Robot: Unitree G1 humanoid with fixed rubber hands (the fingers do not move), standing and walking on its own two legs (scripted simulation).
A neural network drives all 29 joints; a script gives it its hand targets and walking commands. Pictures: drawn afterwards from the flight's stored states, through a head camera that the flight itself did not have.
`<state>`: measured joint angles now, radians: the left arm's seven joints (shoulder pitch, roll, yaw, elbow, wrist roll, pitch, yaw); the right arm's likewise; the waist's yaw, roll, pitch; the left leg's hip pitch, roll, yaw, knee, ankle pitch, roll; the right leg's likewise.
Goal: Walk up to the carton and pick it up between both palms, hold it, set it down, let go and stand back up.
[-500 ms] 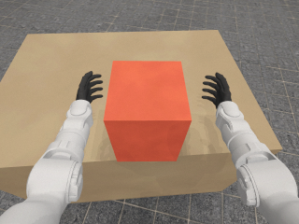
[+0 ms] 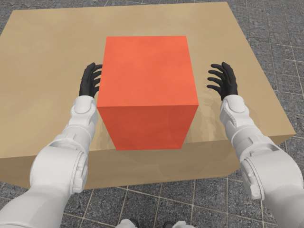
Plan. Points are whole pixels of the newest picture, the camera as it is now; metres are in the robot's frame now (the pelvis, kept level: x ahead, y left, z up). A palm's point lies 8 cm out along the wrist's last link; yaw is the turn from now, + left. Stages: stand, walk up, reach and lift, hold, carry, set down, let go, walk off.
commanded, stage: reach and lift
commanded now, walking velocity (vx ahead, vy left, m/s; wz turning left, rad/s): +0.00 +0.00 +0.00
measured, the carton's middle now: (147, 99) +0.45 +0.03 +0.03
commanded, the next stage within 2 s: none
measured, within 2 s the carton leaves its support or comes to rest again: neither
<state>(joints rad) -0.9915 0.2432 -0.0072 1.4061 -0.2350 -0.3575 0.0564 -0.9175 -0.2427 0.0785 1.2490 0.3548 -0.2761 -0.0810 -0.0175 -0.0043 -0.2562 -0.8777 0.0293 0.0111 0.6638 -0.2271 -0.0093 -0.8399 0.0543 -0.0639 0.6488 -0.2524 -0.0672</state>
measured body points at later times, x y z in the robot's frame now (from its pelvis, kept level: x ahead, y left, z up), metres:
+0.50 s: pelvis +0.01 +0.01 +0.02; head +0.10 +0.02 +0.46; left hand +0.45 +0.17 +0.06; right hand +0.45 -0.13 +0.07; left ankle +0.03 +0.12 -0.71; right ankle +0.01 -0.08 -0.71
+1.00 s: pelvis +0.03 +0.01 +0.04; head +0.10 +0.03 +0.48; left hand +0.44 +0.16 +0.06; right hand +0.43 -0.13 +0.07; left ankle +0.03 +0.12 -0.71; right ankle +0.01 -0.08 -0.71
